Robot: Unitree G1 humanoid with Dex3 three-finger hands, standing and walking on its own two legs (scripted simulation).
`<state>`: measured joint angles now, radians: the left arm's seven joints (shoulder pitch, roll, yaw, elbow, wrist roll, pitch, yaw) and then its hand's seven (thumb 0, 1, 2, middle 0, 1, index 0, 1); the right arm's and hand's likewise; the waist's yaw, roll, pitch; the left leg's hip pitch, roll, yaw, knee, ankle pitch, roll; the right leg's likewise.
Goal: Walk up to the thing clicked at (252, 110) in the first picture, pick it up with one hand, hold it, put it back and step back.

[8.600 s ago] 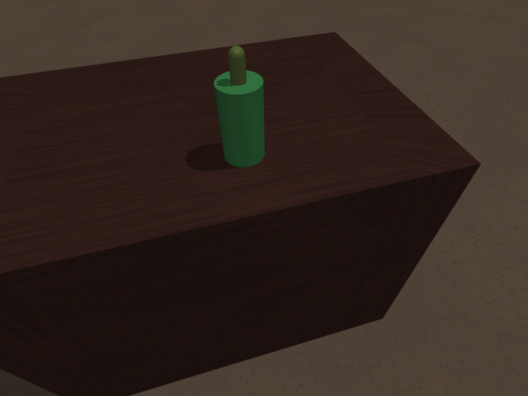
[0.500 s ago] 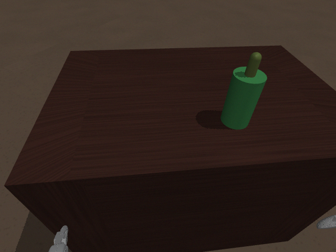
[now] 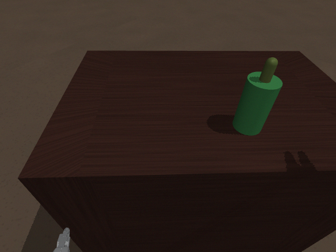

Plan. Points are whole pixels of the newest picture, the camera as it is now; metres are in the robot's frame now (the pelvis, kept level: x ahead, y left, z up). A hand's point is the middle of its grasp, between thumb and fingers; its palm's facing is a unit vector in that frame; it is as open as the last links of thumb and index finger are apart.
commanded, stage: go down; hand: right
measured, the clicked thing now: (258, 96) +0.51 -0.23 +0.14
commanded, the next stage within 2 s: none
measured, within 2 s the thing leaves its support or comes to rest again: neither
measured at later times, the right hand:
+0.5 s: hand out of the picture +0.33 -0.38 +0.20, palm faces +0.23 +0.97 -0.03, open 17.4 cm
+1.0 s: hand out of the picture +0.36 -0.41 +0.21, palm faces +0.26 +0.97 +0.01, open 17.5 cm
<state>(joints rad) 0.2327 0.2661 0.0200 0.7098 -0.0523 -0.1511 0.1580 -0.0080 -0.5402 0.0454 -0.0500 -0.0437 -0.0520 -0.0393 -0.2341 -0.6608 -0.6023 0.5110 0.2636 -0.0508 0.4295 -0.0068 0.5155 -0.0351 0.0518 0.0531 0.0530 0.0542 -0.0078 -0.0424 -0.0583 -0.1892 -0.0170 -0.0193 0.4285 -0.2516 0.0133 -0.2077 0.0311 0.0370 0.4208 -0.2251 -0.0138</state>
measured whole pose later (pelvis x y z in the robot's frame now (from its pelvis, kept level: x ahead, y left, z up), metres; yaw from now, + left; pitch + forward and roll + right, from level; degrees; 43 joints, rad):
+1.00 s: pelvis +0.01 -0.01 -0.01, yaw +0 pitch +8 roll +1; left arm 0.21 0.27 -0.05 0.70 -0.02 -0.20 0.22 -0.01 -0.56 0.07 -0.05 -0.05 -0.05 -0.05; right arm -0.68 -0.92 -0.62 1.06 0.21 0.03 0.58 -0.01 0.54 -0.02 0.06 0.04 0.05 0.04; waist 0.03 -0.02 -0.10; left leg -0.35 -0.03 -0.01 0.49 -0.27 0.01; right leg -0.40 0.02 0.04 0.56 -0.29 -0.02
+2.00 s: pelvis +0.00 -0.02 -0.01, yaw +1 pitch +9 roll +2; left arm 0.25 0.28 -0.09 0.59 -0.01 -0.20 0.20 -0.01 -0.54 0.06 -0.05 -0.05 -0.05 -0.05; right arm -0.80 -0.99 -0.63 1.15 0.16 0.05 0.58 -0.01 0.58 -0.02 0.05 0.04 0.05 0.05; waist 0.06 -0.02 -0.10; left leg -0.39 -0.04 -0.01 0.49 -0.26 0.00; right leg -0.45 0.01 0.04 0.59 -0.29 -0.03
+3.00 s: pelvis +0.00 -0.01 -0.02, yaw +1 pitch +12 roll +2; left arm 0.27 0.24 -0.08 0.56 0.01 -0.21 0.15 -0.01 -0.53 0.04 -0.06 -0.06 -0.06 -0.05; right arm -0.77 -0.73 -0.53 1.15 0.18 -0.12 0.43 -0.01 0.50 -0.03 0.05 0.04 0.05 0.04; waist 0.10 0.02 -0.09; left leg -0.51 -0.05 -0.02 0.60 -0.30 0.00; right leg -0.57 0.00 0.03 0.68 -0.33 -0.02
